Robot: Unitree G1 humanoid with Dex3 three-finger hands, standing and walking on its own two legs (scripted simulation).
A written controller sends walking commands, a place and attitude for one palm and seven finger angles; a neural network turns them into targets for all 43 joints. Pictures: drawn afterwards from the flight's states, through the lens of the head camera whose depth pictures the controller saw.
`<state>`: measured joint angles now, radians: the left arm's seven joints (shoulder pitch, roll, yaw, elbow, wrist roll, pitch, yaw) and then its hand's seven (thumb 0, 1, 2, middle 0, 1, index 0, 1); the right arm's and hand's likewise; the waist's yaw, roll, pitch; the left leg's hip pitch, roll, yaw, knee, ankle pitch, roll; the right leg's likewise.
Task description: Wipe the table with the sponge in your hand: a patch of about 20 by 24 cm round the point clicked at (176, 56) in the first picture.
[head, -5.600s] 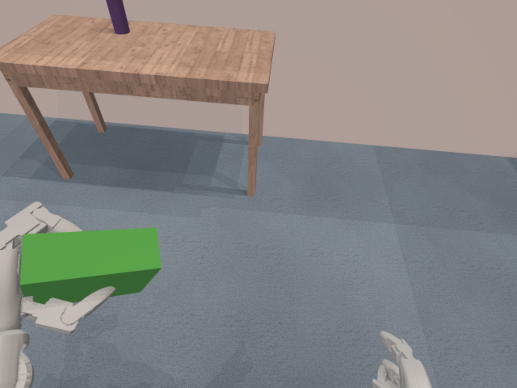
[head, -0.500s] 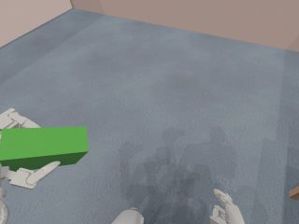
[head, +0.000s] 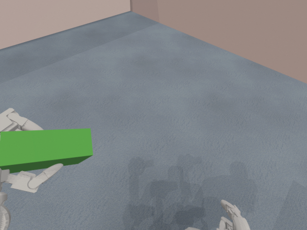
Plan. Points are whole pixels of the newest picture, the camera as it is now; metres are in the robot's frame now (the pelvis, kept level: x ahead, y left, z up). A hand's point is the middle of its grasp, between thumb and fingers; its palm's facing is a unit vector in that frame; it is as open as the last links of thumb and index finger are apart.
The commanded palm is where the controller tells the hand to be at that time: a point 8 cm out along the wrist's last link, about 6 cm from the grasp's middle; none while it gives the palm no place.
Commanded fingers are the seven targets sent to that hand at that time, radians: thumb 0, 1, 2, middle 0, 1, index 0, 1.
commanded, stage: walk to a spot facing it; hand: left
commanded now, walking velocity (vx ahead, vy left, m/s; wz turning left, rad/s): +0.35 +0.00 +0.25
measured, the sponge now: (60, 150) +0.22 +0.20 +0.17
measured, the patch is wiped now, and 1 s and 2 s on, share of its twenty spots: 0.00 0.00 0.00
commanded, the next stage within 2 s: turn to face it in 0.92 s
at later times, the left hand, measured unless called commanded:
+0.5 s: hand (13, 159) +0.19 +0.28 +0.17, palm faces +0.57 -0.71 -0.41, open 9.5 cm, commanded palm +0.14 +0.30 +0.18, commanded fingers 0.00 0.10 1.30 -1.20 -1.60 -1.20 -1.60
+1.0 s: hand (42, 122) +0.29 +0.27 +0.16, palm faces +0.59 -0.66 -0.46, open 9.5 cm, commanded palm +0.21 +0.30 +0.18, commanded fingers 0.00 0.10 1.30 -1.20 -1.60 -1.20 -1.60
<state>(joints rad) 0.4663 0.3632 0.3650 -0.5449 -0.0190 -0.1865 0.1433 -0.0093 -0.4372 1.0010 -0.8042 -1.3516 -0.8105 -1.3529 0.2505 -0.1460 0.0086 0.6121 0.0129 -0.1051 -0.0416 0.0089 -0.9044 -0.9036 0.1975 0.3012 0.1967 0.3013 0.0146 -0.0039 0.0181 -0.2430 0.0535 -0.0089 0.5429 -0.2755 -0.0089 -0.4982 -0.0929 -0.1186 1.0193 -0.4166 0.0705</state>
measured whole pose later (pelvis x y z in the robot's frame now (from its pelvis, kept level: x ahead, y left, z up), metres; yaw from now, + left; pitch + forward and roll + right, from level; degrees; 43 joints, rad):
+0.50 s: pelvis +0.04 +0.00 -0.01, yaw +11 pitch +0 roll +1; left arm 0.50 0.39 0.37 -0.60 -0.03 -0.18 0.18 -0.01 -0.44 1.00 -0.80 -1.35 -0.81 -1.35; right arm 0.24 -0.28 -0.06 0.57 0.00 -0.07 -0.08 0.01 -0.91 -0.90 0.20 0.30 0.20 0.30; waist 0.03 -0.05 0.07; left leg -0.30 0.05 0.16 0.53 -0.28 0.02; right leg -0.24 -0.16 -0.24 0.60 -0.35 0.02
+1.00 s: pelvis +0.14 -0.01 -0.01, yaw +17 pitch -1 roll +0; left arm 0.45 0.35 0.35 -0.51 -0.02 -0.18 0.14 -0.01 -0.43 1.00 -0.80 -1.35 -0.81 -1.35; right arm 0.15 -0.22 0.00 0.66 0.01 -0.04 -0.05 0.01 -0.90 -0.90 0.20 0.30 0.20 0.30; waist 0.00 0.03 0.12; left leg -0.51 0.06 0.06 1.19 -0.43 -0.02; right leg -0.30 -0.10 -0.22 0.60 -0.28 -0.02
